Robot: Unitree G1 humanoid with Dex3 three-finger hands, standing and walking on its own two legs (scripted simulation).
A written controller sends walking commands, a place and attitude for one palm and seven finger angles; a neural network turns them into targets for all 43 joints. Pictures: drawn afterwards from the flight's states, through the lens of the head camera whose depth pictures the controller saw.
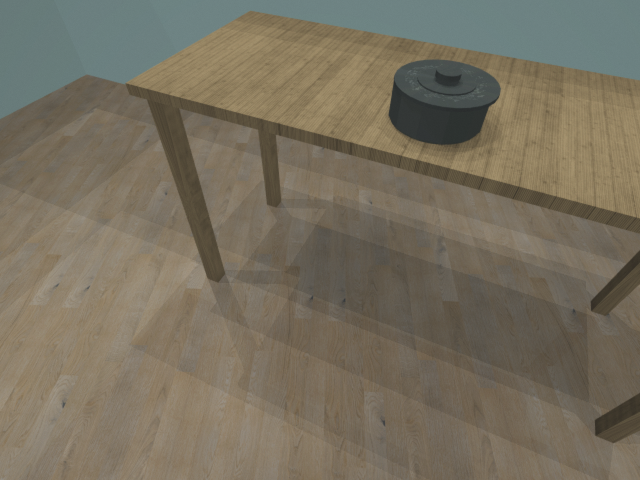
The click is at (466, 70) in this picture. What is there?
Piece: lid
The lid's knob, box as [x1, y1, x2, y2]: [435, 65, 461, 81]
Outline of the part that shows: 436,70 436,77 444,81 456,81 459,79 461,74 460,69 449,65 439,66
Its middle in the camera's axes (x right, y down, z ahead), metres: +0.25 -0.33 +0.77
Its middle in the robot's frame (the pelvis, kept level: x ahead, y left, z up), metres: +0.82 -0.21 +0.13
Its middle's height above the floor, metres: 0.91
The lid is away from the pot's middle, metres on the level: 0.01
